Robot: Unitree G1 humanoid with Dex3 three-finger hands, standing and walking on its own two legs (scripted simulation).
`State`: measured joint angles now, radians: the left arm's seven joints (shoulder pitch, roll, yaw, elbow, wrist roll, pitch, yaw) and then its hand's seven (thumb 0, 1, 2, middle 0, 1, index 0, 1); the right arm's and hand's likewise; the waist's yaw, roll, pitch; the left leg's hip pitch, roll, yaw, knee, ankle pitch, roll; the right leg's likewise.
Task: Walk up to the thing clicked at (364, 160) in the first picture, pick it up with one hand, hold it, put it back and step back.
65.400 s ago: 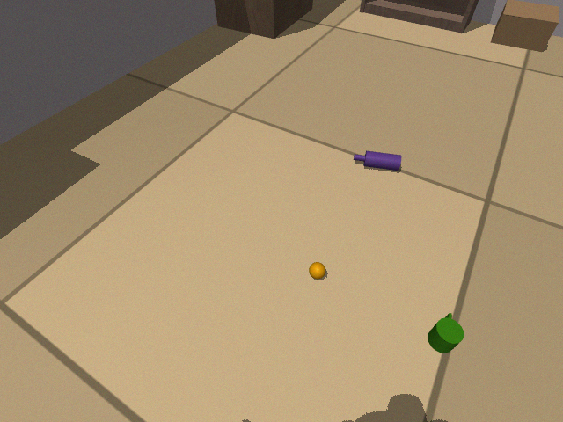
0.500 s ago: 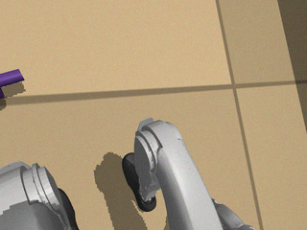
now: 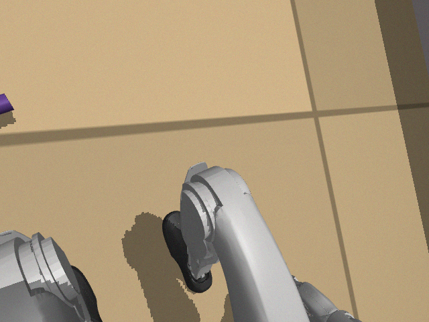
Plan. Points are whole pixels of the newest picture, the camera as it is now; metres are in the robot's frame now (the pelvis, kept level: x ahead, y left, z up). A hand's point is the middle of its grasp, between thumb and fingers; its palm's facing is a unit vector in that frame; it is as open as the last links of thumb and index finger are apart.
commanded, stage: rest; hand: left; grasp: from above
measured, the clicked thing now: out of the picture +0.48 +0.31 -0.26
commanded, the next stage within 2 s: open in 0.04 s
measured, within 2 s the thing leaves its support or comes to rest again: rests again in 0.46 s
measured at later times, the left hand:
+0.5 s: hand out of the picture +0.47 +0.33 -0.24, palm faces -0.42 -0.16 -0.89, open 11.7 cm
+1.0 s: hand out of the picture +0.47 +0.33 -0.24, palm faces -0.43 -0.17 -0.89, open 13.8 cm
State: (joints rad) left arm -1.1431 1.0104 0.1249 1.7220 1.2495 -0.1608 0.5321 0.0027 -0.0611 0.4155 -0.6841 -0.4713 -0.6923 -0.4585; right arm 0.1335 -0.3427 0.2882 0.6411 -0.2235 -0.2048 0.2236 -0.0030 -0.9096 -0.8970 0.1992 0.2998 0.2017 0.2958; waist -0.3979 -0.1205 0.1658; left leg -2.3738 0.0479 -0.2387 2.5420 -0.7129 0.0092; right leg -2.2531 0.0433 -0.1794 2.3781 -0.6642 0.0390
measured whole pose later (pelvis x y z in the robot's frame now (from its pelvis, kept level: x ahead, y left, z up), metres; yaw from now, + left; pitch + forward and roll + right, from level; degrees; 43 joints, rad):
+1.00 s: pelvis +0.00 +0.00 +0.00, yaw -1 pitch +29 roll -14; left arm -1.15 1.03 0.09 1.71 1.24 -0.17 0.53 0.00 -0.47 0.97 -0.12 -0.99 -0.12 -1.00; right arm 0.12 -0.35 0.32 0.62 -0.23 -0.20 0.22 0.00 -0.90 -0.89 0.20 0.30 0.20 0.30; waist -0.40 -0.13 0.18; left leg -2.37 0.05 -0.25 2.53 -0.71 0.01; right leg -2.24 0.05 -0.19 2.36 -0.66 0.04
